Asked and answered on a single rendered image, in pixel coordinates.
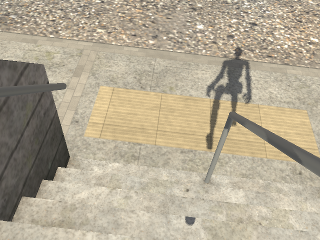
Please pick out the stairs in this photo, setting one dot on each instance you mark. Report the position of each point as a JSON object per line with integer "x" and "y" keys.
{"x": 102, "y": 200}

